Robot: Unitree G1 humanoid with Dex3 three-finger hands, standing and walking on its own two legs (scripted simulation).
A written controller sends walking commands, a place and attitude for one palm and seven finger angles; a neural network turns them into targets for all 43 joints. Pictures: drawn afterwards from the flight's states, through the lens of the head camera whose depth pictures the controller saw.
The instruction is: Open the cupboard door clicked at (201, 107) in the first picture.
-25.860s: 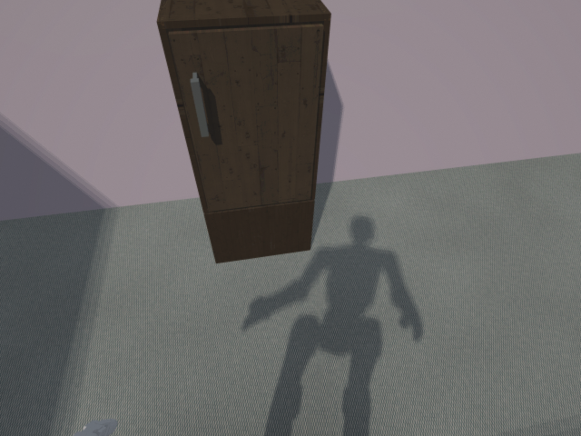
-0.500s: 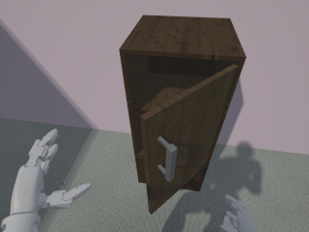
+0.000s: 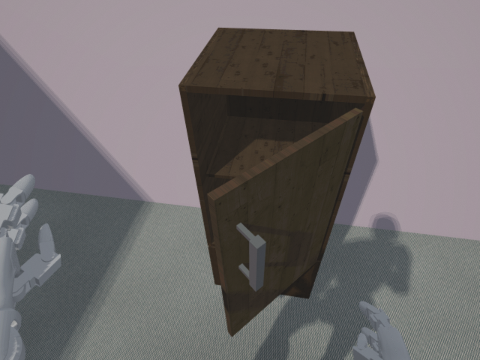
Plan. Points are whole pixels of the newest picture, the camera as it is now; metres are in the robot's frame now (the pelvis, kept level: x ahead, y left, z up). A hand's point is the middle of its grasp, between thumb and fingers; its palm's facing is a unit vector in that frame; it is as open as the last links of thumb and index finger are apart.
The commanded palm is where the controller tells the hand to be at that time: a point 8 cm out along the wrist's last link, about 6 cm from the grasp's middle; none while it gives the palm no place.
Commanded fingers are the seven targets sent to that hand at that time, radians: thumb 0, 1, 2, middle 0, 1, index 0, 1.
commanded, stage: draw the hand back to the body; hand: left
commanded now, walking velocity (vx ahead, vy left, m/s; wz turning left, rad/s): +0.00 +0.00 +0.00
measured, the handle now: (249, 258) +0.31 +0.02 -0.01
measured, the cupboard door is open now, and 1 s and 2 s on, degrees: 49 49 49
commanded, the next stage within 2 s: step back with the hand held close in 0.20 s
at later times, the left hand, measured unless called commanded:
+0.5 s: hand (70, 259) +0.19 +0.24 +0.16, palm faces +0.41 -0.79 -0.46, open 7.4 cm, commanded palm +0.13 +0.28 +0.18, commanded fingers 0.00 0.90 0.90 -0.20 -0.30 -0.20 -0.30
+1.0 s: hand out of the picture +0.10 +0.29 +0.15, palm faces +0.41 -0.77 -0.49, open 7.4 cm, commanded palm +0.04 +0.32 +0.18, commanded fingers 0.00 0.90 0.90 -0.20 -0.30 -0.20 -0.30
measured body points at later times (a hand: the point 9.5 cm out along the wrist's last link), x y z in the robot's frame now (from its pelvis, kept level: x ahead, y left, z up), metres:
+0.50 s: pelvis -0.01 -0.02 +0.00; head +0.00 -0.04 +0.45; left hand +0.16 +0.28 +0.18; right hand +0.18 -0.25 -0.08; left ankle +0.01 +0.10 -0.74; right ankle -0.05 -0.11 -0.74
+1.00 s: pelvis -0.10 +0.02 +0.00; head -0.08 +0.03 +0.45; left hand +0.08 +0.33 +0.18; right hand +0.08 -0.22 -0.08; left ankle +0.01 +0.10 -0.74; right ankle -0.05 -0.11 -0.73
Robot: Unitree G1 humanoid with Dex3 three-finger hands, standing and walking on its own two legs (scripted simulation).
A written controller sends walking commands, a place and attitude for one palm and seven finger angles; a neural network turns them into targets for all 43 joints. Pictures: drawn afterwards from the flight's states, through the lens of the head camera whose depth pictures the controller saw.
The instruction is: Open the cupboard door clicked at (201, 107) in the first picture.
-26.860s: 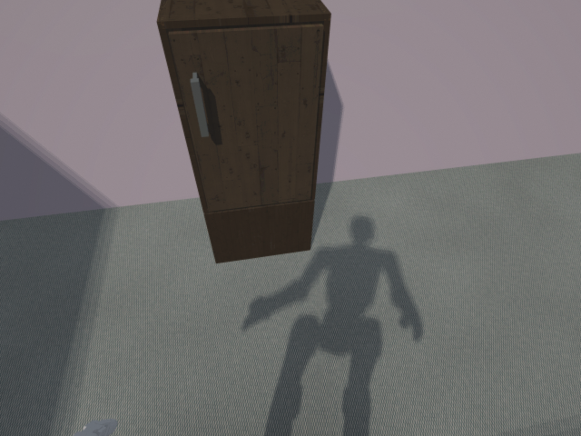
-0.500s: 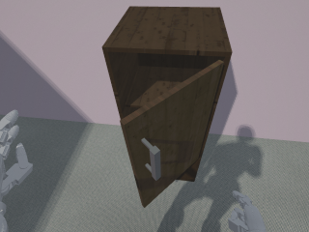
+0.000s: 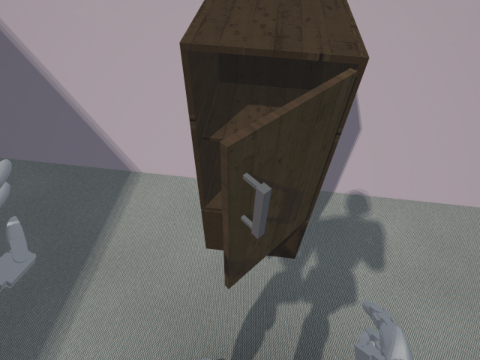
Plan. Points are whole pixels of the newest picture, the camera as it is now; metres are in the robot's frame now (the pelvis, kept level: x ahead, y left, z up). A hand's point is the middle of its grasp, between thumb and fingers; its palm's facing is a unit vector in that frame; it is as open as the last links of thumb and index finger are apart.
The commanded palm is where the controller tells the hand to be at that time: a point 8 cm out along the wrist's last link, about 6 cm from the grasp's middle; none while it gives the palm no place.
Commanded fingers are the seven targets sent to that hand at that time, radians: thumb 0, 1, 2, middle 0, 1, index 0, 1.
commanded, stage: step back with the hand held close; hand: left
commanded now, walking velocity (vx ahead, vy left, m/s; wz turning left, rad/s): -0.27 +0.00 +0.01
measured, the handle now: (253, 207) +0.40 +0.00 +0.00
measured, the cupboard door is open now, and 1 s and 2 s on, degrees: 49 49 49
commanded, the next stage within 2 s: stop stepping back and stand still in 0.54 s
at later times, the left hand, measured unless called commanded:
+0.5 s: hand out of the picture +0.10 +0.29 +0.18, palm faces +0.43 -0.81 -0.40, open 7.4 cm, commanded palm +0.02 +0.32 +0.18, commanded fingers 0.00 0.90 0.90 -0.20 -0.30 -0.20 -0.30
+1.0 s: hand out of the picture -0.02 +0.25 +0.17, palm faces +0.48 -0.78 -0.40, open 7.4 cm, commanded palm -0.07 +0.27 +0.18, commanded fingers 0.00 0.90 0.90 -0.20 -0.30 -0.20 -0.30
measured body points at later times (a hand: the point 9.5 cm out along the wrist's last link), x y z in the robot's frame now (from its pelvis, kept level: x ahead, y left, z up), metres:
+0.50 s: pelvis -0.12 +0.02 +0.00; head -0.08 +0.06 +0.45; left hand +0.07 +0.33 +0.20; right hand +0.09 -0.19 -0.06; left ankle -0.03 +0.10 -0.73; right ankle -0.15 -0.11 -0.66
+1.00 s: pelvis -0.23 -0.02 -0.01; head -0.26 -0.02 +0.44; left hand -0.05 +0.29 +0.19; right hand -0.13 -0.29 -0.11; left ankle -0.22 +0.08 -0.73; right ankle -0.33 -0.08 -0.73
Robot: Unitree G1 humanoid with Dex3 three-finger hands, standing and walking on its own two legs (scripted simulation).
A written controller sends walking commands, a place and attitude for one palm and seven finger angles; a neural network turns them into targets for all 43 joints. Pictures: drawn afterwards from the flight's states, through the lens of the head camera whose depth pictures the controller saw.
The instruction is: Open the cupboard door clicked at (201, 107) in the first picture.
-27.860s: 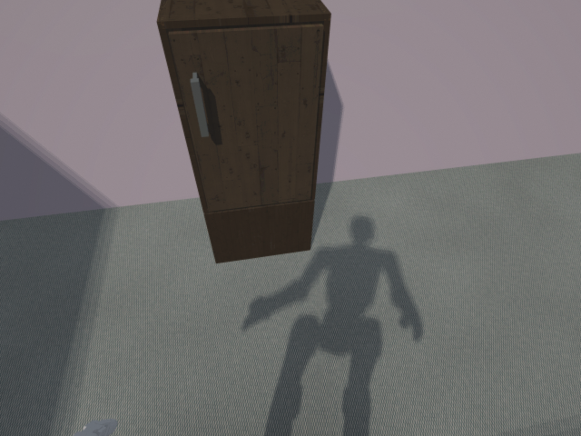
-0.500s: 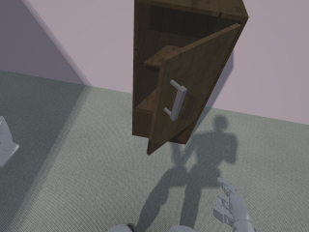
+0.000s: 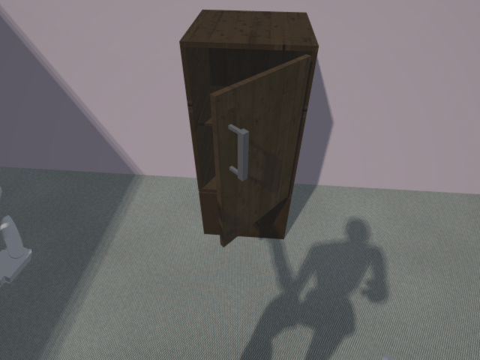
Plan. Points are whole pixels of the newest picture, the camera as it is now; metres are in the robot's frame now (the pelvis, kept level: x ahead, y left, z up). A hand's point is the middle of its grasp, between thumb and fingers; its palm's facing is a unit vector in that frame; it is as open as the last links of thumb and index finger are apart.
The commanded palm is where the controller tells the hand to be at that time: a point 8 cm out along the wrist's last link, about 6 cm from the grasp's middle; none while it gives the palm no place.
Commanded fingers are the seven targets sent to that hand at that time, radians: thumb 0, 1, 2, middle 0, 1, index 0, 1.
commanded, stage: stop stepping back and stand still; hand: left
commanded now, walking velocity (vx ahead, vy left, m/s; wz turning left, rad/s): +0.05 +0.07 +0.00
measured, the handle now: (237, 153) +0.63 +0.05 +0.01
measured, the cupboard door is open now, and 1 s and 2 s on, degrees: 49 49 49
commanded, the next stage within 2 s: let the arm hang, fingers relaxed in 0.48 s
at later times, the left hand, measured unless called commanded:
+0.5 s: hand (28, 290) +0.16 +0.26 +0.16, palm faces +0.49 -0.75 -0.44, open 7.4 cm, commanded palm +0.08 +0.29 +0.19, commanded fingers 0.00 0.90 0.90 -0.20 -0.30 -0.20 -0.30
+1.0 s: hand out of the picture -0.08 +0.19 -0.17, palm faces +0.13 -0.97 -0.20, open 7.0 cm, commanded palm none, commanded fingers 0.00 0.90 0.90 -0.20 -0.30 -0.20 -0.30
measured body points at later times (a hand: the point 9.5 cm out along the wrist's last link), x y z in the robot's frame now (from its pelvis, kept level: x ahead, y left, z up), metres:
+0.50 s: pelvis -0.04 -0.01 +0.02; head -0.03 -0.04 +0.47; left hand +0.12 +0.29 +0.19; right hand +0.11 -0.26 -0.09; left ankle +0.00 +0.14 -0.69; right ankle -0.07 -0.08 -0.73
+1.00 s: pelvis -0.05 +0.01 +0.01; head -0.04 +0.02 +0.45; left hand -0.09 +0.24 -0.15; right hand +0.01 -0.22 -0.14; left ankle -0.01 +0.13 -0.73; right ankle -0.05 -0.09 -0.73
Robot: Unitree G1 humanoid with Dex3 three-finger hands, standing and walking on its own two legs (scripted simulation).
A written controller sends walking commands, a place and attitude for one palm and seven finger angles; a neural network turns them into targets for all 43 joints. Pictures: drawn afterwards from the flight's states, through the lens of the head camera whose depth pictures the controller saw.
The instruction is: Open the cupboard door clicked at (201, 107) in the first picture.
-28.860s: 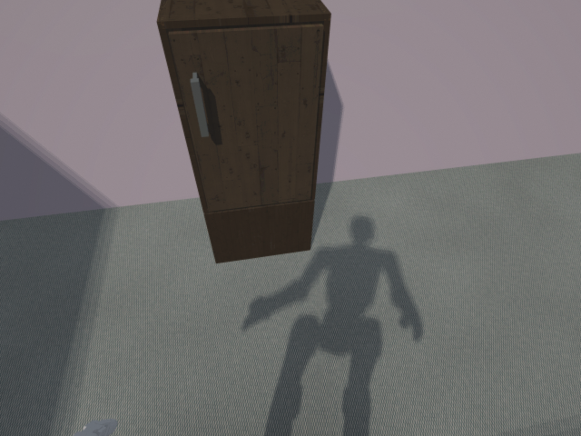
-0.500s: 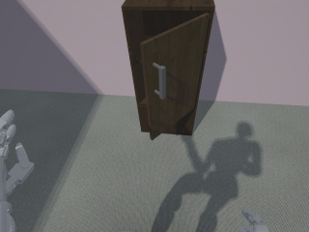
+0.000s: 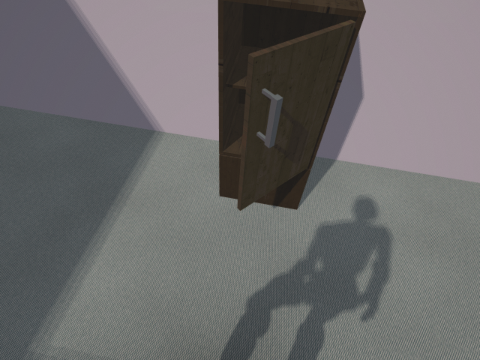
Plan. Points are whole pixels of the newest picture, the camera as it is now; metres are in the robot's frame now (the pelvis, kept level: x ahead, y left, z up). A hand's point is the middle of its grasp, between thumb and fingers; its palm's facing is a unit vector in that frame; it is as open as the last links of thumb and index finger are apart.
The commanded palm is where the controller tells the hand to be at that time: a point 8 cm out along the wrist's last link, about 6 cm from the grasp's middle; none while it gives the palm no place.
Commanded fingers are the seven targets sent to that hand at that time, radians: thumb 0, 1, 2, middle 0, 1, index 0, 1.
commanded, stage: let the arm hang, fingers relaxed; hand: left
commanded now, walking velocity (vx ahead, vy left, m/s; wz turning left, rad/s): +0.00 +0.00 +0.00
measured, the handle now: (267, 119) +0.69 -0.03 +0.00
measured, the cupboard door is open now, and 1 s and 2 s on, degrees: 49 49 49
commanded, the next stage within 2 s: look to check the result in 0.68 s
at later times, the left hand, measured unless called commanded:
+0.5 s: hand out of the picture +0.00 +0.19 -0.17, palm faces +0.03 -0.98 -0.19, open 7.4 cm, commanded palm none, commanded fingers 0.00 0.90 0.90 -0.20 -0.30 -0.20 -0.30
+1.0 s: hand out of the picture -0.02 +0.18 -0.17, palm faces +0.03 -0.98 -0.17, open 7.4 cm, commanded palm none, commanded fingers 0.00 0.90 0.90 -0.20 -0.30 -0.20 -0.30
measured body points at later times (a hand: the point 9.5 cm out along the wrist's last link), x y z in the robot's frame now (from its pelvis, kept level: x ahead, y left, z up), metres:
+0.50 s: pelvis +0.00 +0.02 +0.01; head -0.01 +0.02 +0.46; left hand +0.00 +0.24 -0.15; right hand -0.02 -0.18 -0.16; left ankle +0.05 +0.12 -0.73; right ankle -0.01 -0.10 -0.73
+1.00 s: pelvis +0.01 +0.02 +0.01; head +0.02 +0.02 +0.46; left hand -0.02 +0.23 -0.15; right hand -0.02 -0.19 -0.16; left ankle +0.05 +0.12 -0.73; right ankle -0.01 -0.10 -0.73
